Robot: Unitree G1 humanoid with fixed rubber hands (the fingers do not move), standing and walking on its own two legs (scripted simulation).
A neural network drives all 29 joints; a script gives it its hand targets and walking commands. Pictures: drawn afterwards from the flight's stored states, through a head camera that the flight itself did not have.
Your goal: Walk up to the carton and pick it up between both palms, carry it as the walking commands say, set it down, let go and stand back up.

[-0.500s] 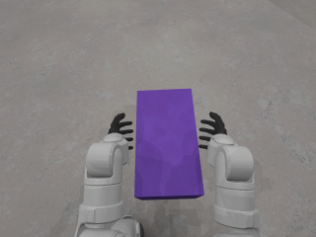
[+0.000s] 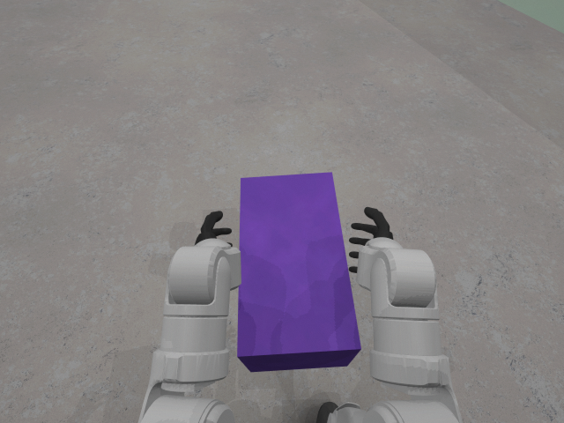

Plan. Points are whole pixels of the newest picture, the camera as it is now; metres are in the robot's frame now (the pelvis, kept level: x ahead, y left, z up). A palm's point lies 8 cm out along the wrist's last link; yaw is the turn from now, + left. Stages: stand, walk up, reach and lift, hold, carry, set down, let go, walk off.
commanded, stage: carry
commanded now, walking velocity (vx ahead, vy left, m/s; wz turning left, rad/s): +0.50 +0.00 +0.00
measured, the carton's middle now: (292, 269) +0.36 +0.01 -0.03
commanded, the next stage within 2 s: none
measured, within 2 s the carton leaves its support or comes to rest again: neither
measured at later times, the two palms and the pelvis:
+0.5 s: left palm (256, 103) +0.66 +0.09 +0.09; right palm (378, 112) +0.66 -0.15 +0.08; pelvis +0.34 -0.02 +0.00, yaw +1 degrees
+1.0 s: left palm (273, 32) +1.02 +0.08 +0.07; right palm (359, 33) +1.03 -0.15 +0.08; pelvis +0.71 -0.04 -0.02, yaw +1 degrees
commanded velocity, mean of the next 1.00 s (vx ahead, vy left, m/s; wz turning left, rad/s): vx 0.50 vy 0.00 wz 0.00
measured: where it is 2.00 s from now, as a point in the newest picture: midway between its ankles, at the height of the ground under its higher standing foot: (298, 192)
